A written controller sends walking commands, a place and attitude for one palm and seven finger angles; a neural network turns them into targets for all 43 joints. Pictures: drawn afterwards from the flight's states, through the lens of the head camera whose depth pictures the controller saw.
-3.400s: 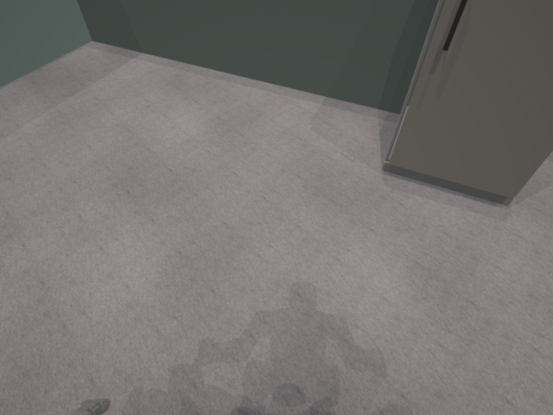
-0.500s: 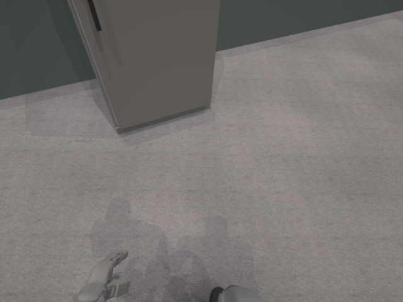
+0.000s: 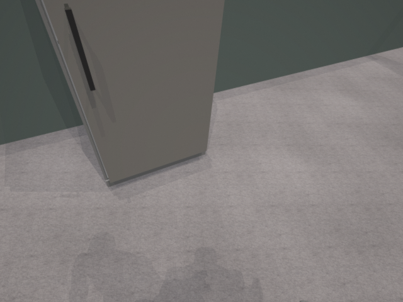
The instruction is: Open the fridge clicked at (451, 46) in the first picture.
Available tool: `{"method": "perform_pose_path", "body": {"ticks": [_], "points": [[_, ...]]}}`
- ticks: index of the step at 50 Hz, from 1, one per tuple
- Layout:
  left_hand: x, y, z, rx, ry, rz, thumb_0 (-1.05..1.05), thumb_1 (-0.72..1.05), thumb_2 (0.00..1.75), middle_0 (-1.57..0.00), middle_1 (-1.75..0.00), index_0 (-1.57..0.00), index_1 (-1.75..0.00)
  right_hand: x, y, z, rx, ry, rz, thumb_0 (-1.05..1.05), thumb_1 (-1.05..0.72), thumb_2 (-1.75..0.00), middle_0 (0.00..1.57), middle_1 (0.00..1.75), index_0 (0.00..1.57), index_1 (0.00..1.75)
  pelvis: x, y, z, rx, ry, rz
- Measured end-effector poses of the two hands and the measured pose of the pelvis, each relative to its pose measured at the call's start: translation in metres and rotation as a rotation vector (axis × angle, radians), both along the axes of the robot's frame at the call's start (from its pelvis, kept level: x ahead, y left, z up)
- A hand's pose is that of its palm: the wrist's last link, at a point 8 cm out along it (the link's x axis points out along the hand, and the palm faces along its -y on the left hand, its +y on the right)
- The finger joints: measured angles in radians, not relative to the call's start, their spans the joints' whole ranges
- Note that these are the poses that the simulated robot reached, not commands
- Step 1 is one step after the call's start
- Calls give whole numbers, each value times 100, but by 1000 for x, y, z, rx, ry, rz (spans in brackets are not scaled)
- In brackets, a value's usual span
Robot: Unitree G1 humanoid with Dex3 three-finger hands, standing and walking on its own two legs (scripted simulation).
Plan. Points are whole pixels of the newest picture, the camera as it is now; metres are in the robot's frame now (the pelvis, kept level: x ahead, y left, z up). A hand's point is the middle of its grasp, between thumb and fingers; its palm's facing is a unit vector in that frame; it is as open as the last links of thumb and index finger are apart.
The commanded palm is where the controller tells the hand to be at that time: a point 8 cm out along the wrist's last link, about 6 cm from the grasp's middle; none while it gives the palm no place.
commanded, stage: walk to a spot facing it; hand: left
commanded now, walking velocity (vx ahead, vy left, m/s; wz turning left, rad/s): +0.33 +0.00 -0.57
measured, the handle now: (80, 51) +0.79 +0.47 +0.09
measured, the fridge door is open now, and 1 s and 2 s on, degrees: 0 0 0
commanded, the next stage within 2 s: turn to face it in 0.26 s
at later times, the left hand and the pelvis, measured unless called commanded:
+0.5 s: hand (176, 223) +0.35 +0.09 -0.16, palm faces -0.22 -0.94 -0.25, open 7.4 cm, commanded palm none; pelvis +0.18 -0.07 -0.01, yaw -12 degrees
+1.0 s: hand (144, 241) +0.29 +0.17 -0.17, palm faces +0.09 -0.97 -0.22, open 7.4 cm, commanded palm none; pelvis +0.24 -0.04 +0.00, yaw +3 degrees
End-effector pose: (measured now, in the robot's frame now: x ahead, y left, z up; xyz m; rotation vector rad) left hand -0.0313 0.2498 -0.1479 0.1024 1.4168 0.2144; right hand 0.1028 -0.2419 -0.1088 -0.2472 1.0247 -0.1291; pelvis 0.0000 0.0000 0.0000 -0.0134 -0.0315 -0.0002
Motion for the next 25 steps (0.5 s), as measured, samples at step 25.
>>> {"method": "perform_pose_path", "body": {"ticks": [25], "points": [[379, -111, 21, 30, -325, -390, 0, 91, 90, -19, -30, -20, -30, -20, -41, -50, 144, 441, -422, 1, -91, -90, 20, 30, 20, 30, 180, -69, -11, 24, -3, -217]]}}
